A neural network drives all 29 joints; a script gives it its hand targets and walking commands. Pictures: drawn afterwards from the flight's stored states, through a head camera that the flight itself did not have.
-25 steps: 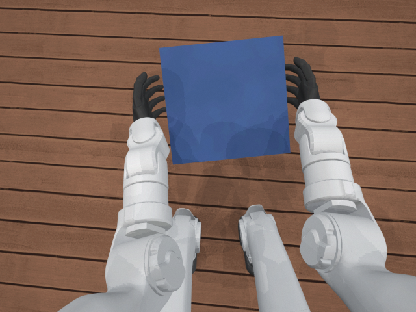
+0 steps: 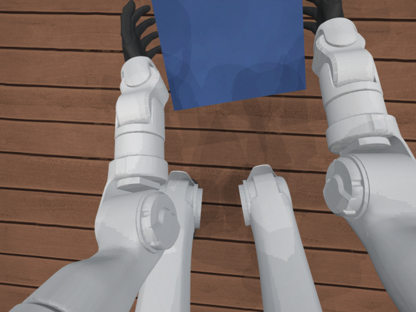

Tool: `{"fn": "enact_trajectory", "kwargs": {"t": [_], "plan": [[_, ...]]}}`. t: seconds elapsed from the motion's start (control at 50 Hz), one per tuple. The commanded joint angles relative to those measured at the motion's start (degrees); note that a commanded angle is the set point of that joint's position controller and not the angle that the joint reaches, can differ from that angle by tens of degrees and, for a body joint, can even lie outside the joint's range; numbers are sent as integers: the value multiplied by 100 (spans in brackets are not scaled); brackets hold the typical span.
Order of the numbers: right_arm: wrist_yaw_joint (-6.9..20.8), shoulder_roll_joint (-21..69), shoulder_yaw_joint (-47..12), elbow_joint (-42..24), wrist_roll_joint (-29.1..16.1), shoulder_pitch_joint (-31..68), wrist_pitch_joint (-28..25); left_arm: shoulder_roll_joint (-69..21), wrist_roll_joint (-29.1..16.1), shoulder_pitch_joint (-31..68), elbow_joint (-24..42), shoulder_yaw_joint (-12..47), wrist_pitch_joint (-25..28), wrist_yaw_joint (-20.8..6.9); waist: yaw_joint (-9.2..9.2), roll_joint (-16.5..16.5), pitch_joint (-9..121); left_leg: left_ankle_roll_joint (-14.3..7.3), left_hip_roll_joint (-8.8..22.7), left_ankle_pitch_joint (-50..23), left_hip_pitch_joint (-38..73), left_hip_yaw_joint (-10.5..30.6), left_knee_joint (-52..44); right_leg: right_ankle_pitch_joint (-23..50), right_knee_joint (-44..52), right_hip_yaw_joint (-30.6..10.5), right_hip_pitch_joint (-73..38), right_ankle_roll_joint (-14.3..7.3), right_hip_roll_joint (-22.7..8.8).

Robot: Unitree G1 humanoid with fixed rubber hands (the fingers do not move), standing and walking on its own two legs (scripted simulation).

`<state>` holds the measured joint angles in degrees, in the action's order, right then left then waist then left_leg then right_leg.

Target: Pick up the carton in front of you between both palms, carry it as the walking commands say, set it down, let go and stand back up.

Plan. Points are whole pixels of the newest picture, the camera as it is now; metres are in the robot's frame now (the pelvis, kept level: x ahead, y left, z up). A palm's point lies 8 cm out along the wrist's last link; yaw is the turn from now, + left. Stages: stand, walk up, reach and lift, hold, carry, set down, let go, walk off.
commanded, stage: set down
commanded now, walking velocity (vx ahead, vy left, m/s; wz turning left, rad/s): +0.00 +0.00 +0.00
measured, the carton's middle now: (226, 41) +0.55 -0.05 -0.22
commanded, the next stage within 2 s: none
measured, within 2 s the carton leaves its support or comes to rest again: rests again in 1.02 s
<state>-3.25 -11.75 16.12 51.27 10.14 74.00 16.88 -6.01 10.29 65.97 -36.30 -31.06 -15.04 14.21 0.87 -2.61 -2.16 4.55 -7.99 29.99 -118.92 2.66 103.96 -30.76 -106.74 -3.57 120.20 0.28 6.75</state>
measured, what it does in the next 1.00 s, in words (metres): lowers itself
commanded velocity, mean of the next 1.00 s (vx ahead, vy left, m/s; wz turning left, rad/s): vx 0.00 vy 0.00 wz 0.00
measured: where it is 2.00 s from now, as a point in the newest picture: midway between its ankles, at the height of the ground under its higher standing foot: (223, 222)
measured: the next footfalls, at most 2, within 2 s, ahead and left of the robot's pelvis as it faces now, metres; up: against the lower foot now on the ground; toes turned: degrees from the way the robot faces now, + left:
none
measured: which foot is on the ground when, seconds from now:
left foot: down 0.00-1.00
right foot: down 0.00-1.00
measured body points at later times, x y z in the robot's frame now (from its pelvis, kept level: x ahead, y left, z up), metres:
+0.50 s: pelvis +0.01 -0.01 -0.08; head +0.38 -0.06 +0.17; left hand +0.55 +0.10 -0.24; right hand +0.58 -0.20 -0.24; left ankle +0.11 +0.13 -0.44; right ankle +0.10 -0.10 -0.44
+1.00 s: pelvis +0.01 +0.00 -0.09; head +0.38 -0.05 +0.15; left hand +0.56 +0.10 -0.25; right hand +0.59 -0.21 -0.26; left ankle +0.11 +0.13 -0.44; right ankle +0.10 -0.10 -0.44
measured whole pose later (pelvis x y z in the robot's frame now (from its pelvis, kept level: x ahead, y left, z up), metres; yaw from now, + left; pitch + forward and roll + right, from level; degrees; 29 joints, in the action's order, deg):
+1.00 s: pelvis +0.01 +0.00 -0.09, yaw +2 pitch +37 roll +4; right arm 4.0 -21.1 16.3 62.8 10.0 91.1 12.9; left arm 0.3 8.1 81.0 -45.7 -33.2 -11.2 7.5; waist 1.1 -3.5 -20.6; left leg 5.4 -9.6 36.2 -125.7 0.8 123.7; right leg -37.7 -127.2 -1.7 126.7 -1.2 4.6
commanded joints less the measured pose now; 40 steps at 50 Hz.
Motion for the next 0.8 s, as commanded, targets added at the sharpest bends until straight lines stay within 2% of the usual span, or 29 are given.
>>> {"fn": "enact_trajectory", "kwargs": {"t": [0.0, 0.3, 0.34, 0.36, 0.38, 0.42, 0.44, 0.52, 0.68, 0.78], "plan": [[1522, 4995, -2084, -344, -793, 3341, -316, -4424, -707, 4317, -65, 2958, 169, -1483, 127, 595, 6682, -109, -357, -1430, 2909, -787, -236, 1959, 853, 417, -3868, 138, 107], [1480, 4139, -2479, -67, -1434, 4396, -480, -3655, -1328, 5396, -102, 3031, 364, -1358, 5, 843, 6433, -163, -212, -1682, 2538, -913, 951, 2441, -336, 303, -3952, 95, -53], [1514, 4155, -2564, -170, -1587, 4606, -516, -3656, -1404, 5530, -46, 3126, 388, -1372, 60, 736, 6433, -195, -199, -1856, 2692, -893, 1090, 2557, -385, 283, -3723, 62, -55], [1507, 4005, -2487, -46, -1511, 4443, -514, -3689, -1385, 5440, -190, 3127, 375, -1382, 161, 601, 6239, -158, -205, -1865, 2622, -904, 1166, 2604, -428, 275, -3704, 42, -62], [1484, 3887, -2396, 75, -1461, 4255, -520, -3656, -1348, 5331, -236, 3078, 392, -1319, 184, 485, 6010, -124, -212, -1841, 2660, -925, 1205, 2570, -481, 272, -3570, 51, -44], [1558, 4092, -2296, 182, -1422, 4044, -510, -3844, -1379, 5335, -265, 3146, 370, -1433, 277, 298, 5887, -123, -258, -1914, 2589, -905, 1254, 2697, -549, 247, -3539, -25, -42], [1593, 4202, -2256, 246, -1420, 3934, -510, -3924, -1362, 5224, -323, 3141, 359, -1470, 260, 239, 5817, -120, -268, -1963, 2543, -903, 1275, 2765, -583, 252, -3462, -42, -41], [1711, 4319, -2089, 510, -1302, 3731, -514, -4027, -1264, 4925, -586, 2960, 328, -1574, 281, 227, 5231, -143, -281, -1866, 2162, -849, 1331, 2672, -662, 249, -3055, -77, -49], [1894, 3985, -1600, 1020, -857, 3572, -433, -3687, -865, 4601, -1098, 2385, 203, -1639, 323, 180, 3952, -216, -274, -1124, 1844, -755, 1302, 1516, -638, 290, -2046, -162, -77], [1984, 3770, -1337, 1267, -613, 3426, -345, -3527, -660, 4368, -1344, 2081, 116, -1709, 301, 151, 3394, -240, -267, -862, 1676, -715, 1274, 1146, -636, 282, -1703, -219, -92]]}}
